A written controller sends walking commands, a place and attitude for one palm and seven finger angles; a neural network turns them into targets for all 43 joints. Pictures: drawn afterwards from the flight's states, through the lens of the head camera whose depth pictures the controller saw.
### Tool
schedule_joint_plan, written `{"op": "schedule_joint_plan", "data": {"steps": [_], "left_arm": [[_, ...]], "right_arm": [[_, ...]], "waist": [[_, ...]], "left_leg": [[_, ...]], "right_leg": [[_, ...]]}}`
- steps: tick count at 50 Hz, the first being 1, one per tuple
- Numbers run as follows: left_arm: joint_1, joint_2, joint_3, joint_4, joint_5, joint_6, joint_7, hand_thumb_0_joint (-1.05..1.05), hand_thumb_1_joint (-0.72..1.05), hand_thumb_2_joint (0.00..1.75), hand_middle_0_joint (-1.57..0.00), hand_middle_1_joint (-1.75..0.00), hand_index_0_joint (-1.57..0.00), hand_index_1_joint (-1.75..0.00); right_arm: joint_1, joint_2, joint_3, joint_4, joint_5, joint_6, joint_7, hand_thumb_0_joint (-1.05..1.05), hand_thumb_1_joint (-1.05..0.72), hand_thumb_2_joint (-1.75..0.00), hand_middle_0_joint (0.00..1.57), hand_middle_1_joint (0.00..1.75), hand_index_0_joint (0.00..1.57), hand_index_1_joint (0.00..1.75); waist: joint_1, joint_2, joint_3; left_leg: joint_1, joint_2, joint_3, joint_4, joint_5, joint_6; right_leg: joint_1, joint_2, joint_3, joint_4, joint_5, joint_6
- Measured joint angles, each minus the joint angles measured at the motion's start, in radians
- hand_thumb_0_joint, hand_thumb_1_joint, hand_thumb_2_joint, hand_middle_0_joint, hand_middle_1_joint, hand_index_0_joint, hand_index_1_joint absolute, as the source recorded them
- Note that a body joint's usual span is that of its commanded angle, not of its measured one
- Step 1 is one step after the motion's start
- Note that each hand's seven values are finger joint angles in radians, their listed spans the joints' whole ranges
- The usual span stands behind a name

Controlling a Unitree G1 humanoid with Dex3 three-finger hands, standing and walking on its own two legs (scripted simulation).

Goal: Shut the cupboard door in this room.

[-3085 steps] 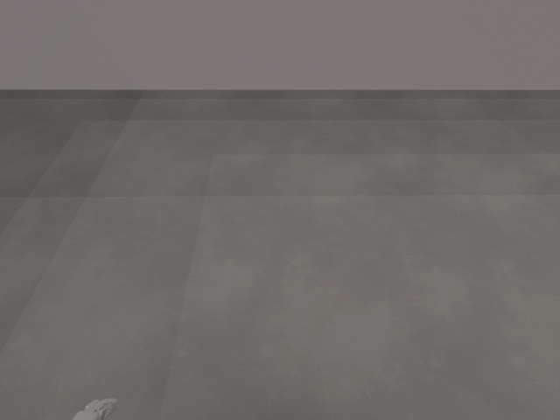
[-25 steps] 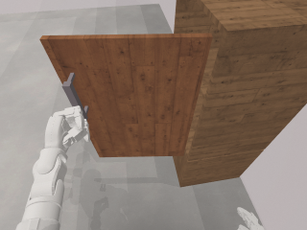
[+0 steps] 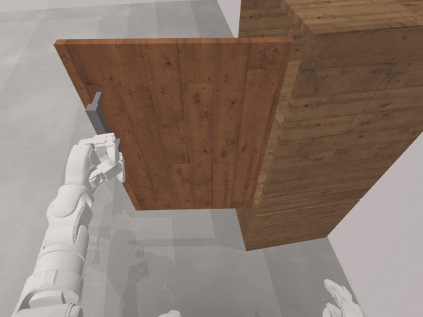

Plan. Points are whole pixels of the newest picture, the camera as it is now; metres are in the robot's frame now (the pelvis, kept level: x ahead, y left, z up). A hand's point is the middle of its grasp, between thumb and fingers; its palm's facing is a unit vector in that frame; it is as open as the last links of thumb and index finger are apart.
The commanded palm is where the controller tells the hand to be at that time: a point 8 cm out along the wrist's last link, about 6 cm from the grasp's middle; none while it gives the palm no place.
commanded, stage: push the door shut along its arc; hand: left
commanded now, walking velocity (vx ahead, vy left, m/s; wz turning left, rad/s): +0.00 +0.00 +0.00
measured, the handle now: (107, 128) +0.47 +0.23 +0.09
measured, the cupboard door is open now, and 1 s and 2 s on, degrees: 82 70 54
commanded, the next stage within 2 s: pull the fist back off the door in 1.64 s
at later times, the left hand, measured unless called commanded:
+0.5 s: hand (135, 140) +0.44 +0.17 +0.09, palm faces -0.19 -0.98 -0.03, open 3.1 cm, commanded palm +0.43 +0.23 +0.09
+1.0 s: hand (154, 117) +0.50 +0.14 +0.09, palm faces -0.30 -0.95 -0.01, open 3.1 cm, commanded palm +0.50 +0.20 +0.09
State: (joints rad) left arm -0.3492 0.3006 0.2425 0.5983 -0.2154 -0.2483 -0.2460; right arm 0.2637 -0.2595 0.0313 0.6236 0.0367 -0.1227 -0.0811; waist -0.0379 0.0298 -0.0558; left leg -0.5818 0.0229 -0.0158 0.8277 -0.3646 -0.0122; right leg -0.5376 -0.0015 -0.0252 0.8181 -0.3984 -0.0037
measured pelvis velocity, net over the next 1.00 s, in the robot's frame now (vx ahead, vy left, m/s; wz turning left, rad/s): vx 0.00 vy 0.01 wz -0.03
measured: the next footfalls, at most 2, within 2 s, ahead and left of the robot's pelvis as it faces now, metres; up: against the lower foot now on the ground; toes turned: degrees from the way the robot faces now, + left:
none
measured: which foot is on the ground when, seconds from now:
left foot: down 0.00-1.00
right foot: down 0.00-1.00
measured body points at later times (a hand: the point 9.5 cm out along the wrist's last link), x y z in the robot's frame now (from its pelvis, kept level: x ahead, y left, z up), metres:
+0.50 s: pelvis +0.00 +0.01 -0.01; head +0.07 +0.01 +0.43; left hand +0.44 +0.22 +0.09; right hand +0.07 -0.26 -0.12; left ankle +0.03 +0.13 -0.70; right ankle +0.01 -0.12 -0.70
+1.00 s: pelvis +0.00 +0.01 -0.02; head +0.10 +0.02 +0.41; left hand +0.51 +0.19 +0.09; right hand +0.01 -0.27 -0.13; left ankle +0.03 +0.13 -0.70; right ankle +0.01 -0.12 -0.70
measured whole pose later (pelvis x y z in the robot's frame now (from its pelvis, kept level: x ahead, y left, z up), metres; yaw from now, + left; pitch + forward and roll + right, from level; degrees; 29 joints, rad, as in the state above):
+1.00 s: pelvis +0.00 +0.01 -0.02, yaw -2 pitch +17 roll -2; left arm -0.96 0.50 0.29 1.15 -0.15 -0.28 -0.46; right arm 0.38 -0.29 0.02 0.66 0.03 -0.06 -0.05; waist -0.18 0.03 -0.08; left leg -0.88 0.04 -0.02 0.99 -0.41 0.00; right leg -0.82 0.02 -0.02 0.94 -0.42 0.01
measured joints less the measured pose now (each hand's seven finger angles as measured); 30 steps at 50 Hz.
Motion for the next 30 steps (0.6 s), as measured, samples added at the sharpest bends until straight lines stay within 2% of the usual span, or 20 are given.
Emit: {"op": "schedule_joint_plan", "data": {"steps": [5,11,17,22,25,30], "left_arm": [[-0.093,0.029,-0.001,0.071,-0.003,-0.028,-0.035,0.02,0.90,0.90,-1.30,-1.50,-1.30,-1.50],[-0.171,0.050,0.002,0.168,-0.002,-0.012,-0.078,0.02,0.90,0.90,-1.31,-1.50,-1.30,-1.50],[-0.256,0.074,0.012,0.258,0.004,-0.029,-0.096,0.02,0.90,0.90,-1.31,-1.50,-1.31,-1.50],[-0.321,0.089,-0.008,0.316,0.015,-0.042,-0.114,0.02,0.90,0.90,-1.31,-1.50,-1.30,-1.50],[-0.354,0.089,-0.018,0.351,0.023,-0.041,-0.131,0.02,0.90,0.90,-1.30,-1.50,-1.30,-1.50],[-0.419,0.109,0.016,0.427,0.036,-0.043,-0.138,0.02,0.90,0.90,-1.30,-1.50,-1.30,-1.50]], "right_arm": [[0.020,-0.005,-0.003,0.015,0.002,0.004,0.001,0.01,-0.90,-0.90,0.21,0.30,0.20,0.30],[0.051,-0.017,-0.009,0.021,0.003,0.024,0.006,0.01,-0.90,-0.90,0.21,0.30,0.20,0.30],[0.067,-0.021,-0.011,0.029,0.002,0.035,0.008,0.01,-0.90,-0.90,0.21,0.30,0.20,0.30],[0.074,-0.022,-0.016,0.036,0.001,0.038,0.014,0.01,-0.90,-0.90,0.21,0.30,0.20,0.30],[0.073,-0.022,-0.014,0.040,0.001,0.042,0.016,0.01,-0.90,-0.90,0.21,0.30,0.20,0.30],[0.070,-0.020,-0.004,0.035,-0.001,0.048,0.014,0.01,-0.90,-0.90,0.21,0.30,0.20,0.30]], "waist": [[-0.005,-0.002,0.000],[-0.016,0.001,-0.010],[-0.027,-0.003,-0.009],[-0.039,-0.002,-0.012],[-0.050,-0.002,-0.017],[-0.075,-0.005,-0.018]], "left_leg": [[-0.029,-0.001,-0.004,0.017,-0.004,0.002],[-0.060,-0.005,-0.002,0.029,-0.007,0.006],[-0.100,-0.006,-0.005,0.051,-0.012,0.009],[-0.138,-0.005,-0.009,0.075,-0.017,0.010],[-0.152,-0.004,-0.007,0.083,-0.021,0.012],[-0.177,0.000,-0.004,0.098,-0.025,0.013]], "right_leg": [[-0.025,-0.001,-0.003,0.011,-0.002,0.001],[-0.055,-0.004,-0.002,0.022,-0.005,0.006],[-0.092,-0.005,-0.004,0.040,-0.009,0.008],[-0.125,-0.004,-0.007,0.056,-0.012,0.009],[-0.139,-0.003,-0.005,0.063,-0.013,0.010],[-0.166,0.001,-0.001,0.076,-0.014,0.011]]}}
